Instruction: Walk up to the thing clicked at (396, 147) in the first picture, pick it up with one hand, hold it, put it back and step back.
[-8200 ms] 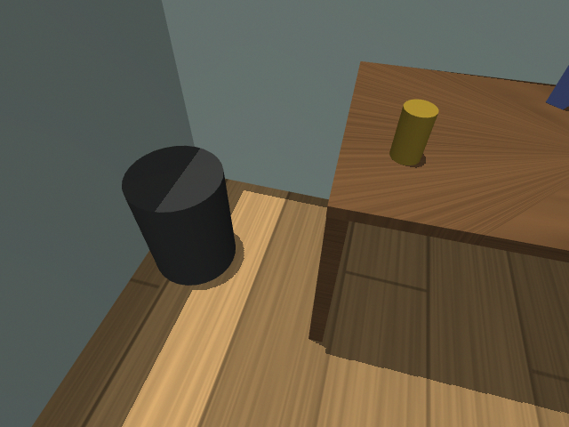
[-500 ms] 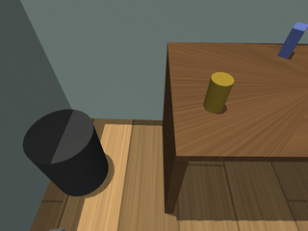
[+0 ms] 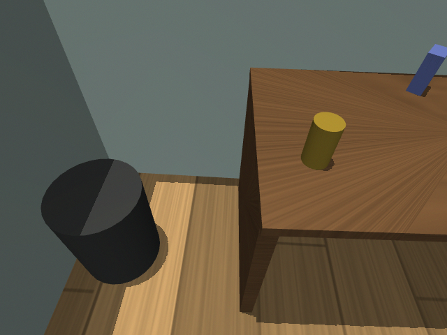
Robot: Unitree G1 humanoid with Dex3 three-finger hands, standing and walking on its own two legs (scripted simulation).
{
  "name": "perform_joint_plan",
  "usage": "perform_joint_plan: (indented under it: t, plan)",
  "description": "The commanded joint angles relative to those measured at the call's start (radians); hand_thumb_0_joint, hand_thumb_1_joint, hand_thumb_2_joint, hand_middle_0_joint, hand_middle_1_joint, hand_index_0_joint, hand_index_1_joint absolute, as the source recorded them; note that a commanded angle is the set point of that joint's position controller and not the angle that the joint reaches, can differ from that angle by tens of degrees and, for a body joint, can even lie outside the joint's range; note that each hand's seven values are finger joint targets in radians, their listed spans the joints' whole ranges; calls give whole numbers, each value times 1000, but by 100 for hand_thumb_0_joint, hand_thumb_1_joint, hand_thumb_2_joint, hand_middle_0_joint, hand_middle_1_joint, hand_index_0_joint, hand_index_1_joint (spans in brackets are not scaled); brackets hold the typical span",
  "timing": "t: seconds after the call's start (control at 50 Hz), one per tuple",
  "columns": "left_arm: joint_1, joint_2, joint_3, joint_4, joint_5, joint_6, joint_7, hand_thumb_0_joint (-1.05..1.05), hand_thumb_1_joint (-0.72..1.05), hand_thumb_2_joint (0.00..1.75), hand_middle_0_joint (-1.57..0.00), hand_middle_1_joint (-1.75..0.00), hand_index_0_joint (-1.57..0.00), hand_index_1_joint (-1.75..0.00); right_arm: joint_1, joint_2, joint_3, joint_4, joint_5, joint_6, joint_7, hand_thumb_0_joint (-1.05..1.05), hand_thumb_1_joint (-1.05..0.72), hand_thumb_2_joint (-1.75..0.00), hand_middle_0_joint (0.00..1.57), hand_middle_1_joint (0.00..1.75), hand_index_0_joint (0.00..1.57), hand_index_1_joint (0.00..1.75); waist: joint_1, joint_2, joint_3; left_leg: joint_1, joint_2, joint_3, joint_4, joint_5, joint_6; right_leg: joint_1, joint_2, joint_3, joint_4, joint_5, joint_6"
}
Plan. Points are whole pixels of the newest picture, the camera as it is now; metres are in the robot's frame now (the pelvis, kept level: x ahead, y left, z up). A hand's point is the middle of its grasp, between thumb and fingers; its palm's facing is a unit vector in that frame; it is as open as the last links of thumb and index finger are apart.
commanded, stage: walk up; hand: right
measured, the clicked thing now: (321, 141) +0.56 -0.22 +0.02
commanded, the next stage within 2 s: stand in 0.60 s
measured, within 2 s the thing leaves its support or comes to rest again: neither
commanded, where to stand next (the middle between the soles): +0.05 +0.00 m, yaw -1 degrees
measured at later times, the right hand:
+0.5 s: hand out of the picture +0.11 -0.25 -0.15, palm faces -0.03 +0.94 -0.33, open 7.4 cm
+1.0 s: hand out of the picture +0.09 -0.26 -0.16, palm faces -0.04 +0.94 -0.33, open 7.4 cm
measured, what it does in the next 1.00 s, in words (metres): stands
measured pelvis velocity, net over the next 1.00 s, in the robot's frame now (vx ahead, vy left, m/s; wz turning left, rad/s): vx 0.01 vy -0.01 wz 0.01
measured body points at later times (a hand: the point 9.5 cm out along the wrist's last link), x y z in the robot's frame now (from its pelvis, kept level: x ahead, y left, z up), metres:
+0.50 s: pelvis +0.01 -0.01 +0.00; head +0.02 -0.01 +0.45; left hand +0.10 +0.30 -0.13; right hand +0.11 -0.30 -0.13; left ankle +0.04 +0.14 -0.74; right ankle +0.01 -0.15 -0.74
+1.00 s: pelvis +0.01 -0.01 +0.00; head +0.02 -0.01 +0.45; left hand +0.08 +0.29 -0.13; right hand +0.09 -0.31 -0.13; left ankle +0.04 +0.14 -0.74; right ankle +0.01 -0.15 -0.75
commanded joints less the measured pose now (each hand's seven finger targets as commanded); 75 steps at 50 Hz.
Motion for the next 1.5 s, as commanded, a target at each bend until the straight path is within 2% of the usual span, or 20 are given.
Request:
perform_joint_plan:
  t: [0.0,0.1,0.34,0.48,0.56,0.6,0.62,0.64,0.68,0.74,0.8,0.86,0.9,0.98,1.1,1.22,1.34,1.38,1.4,1.48]
  plan:
    - [-54,204,30,-68,-2,-24,16,0,90,90,-20,-30,-20,-30,-70,-220,-44,-68,3,-23,-18,0,-90,-90,20,30,20,30,2,39,-72,-2,80,-75,-90,-50,56,9,-78,73,-76,-45,-49]
    - [-62,204,31,-65,-4,-26,20,0,90,90,-20,-30,-20,-30,-55,-213,-43,-62,9,-21,-21,0,-90,-90,20,30,20,30,-8,13,-92,35,75,-56,-57,91,50,24,-84,62,-72,33,-48]
    - [-62,199,34,-67,-5,-22,27,0,90,90,-20,-30,-20,-30,-62,-208,-45,-57,10,-12,-25,0,-90,-90,20,30,20,30,-6,6,-100,54,81,-48,-55,170,47,48,-89,44,-63,88,-46]
    - [-67,200,36,-73,-3,-18,27,0,90,90,-20,-30,-20,-30,-80,-207,-43,-61,7,-13,-24,0,-90,-90,20,30,20,30,0,21,-74,28,76,-54,-72,128,45,44,-85,44,-64,63,-44]
    - [-74,203,38,-80,0,-19,24,0,90,90,-20,-30,-20,-30,-71,-208,-44,-62,7,-15,-24,0,-90,-90,20,30,20,30,-3,12,-96,35,77,-52,-73,119,48,61,-89,48,-62,54,-48]
    - [-57,205,29,-81,2,-24,25,0,90,90,-20,-30,-20,-30,-65,-212,-41,-68,-5,-18,-25,0,-90,-90,20,30,20,30,-3,11,-85,44,81,-54,-74,123,44,39,-88,56,-70,34,-50]
    - [-59,205,27,-82,2,-26,24,0,90,90,-20,-30,-20,-30,-58,-215,-40,-65,-4,-18,-24,0,-90,-90,20,30,20,30,-3,15,-67,28,78,-58,-86,82,43,35,-87,57,-78,-8,-48]
    - [-63,204,27,-85,3,-26,24,0,90,90,-20,-30,-20,-30,-56,-218,-40,-66,-5,-19,-24,0,-90,-90,20,30,20,30,-3,16,-72,25,81,-57,-81,83,48,47,-91,60,-75,10,-49]
    - [-60,207,26,-89,3,-26,22,0,90,90,-20,-30,-20,-30,-53,-220,-40,-68,-4,-19,-24,0,-90,-90,20,30,20,30,-5,17,-54,10,78,-58,-95,39,45,32,-88,59,-75,-25,-50]
    - [-43,212,25,-90,0,-28,23,0,90,90,-20,-30,-20,-30,-64,-221,-41,-76,-4,-22,-23,0,-90,-90,20,30,20,30,2,15,-97,60,85,-54,-73,131,49,41,-94,61,-64,49,-55]
    - [-47,213,23,-95,-3,-31,23,0,90,90,-20,-30,-20,-30,-43,-220,-40,-73,0,-23,-24,0,-90,-90,20,30,20,30,-7,12,-114,73,86,-48,-60,180,48,55,-95,61,-55,102,-54]
    - [-37,213,19,-95,-3,-28,23,0,90,90,-20,-30,-20,-30,-41,-221,-37,-68,0,-20,-24,0,-90,-90,20,30,20,30,-4,15,-78,56,82,-49,-74,113,44,29,-89,63,-68,35,-54]
    - [-33,210,17,-97,-1,-28,24,0,90,90,-20,-30,-20,-30,-41,-225,-39,-70,0,-18,-24,0,-90,-90,20,30,20,30,-5,15,-85,56,83,-46,-68,116,47,32,-90,62,-68,54,-53]
    - [-26,221,17,-94,-1,-28,24,0,90,90,-20,-30,-20,-30,-32,-220,-36,-68,0,-15,-22,0,-90,-90,20,30,20,30,-6,-2,-61,47,81,-49,-78,71,46,17,-89,65,-73,5,-52]
    - [-15,219,15,-99,-3,-30,25,0,90,90,-20,-30,-20,-30,-32,-225,-37,-70,0,-17,-22,0,-90,-90,20,30,20,30,-3,12,-79,67,83,-45,-70,123,46,23,-91,68,-64,57,-56]
    - [-11,220,15,-97,0,-26,23,0,90,90,-20,-30,-20,-30,-27,-224,-35,-67,-1,-14,-21,0,-90,-90,20,30,20,30,-4,21,-27,25,77,-49,-94,-4,46,-10,-82,70,-81,-54,-54]
    - [-9,221,16,-101,-3,-26,22,0,90,90,-20,-30,-20,-30,-25,-227,-34,-71,-1,-19,-23,0,-90,-90,20,30,20,30,-1,20,-56,38,84,-48,-86,58,48,16,-84,68,-60,5,-58]
    - [-5,220,15,-104,-3,-29,22,0,90,90,-20,-30,-20,-30,-29,-228,-34,-73,0,-21,-22,0,-90,-90,20,30,20,30,1,20,-82,70,87,-45,-73,122,46,20,-89,71,-58,54,-58]
    - [-12,226,16,-106,-4,-29,23,0,90,90,-20,-30,-20,-30,-17,-223,-34,-70,1,-21,-23,0,-90,-90,20,30,20,30,-7,10,-70,55,82,-45,-78,100,44,14,-86,72,-60,32,-57]
    - [-12,222,13,-106,-3,-27,24,0,90,90,-20,-30,-20,-30,-19,-229,-34,-67,1,-18,-24,0,-90,-90,20,30,20,30,-5,15,-68,54,85,-44,-76,101,46,21,-87,73,-61,41,-58]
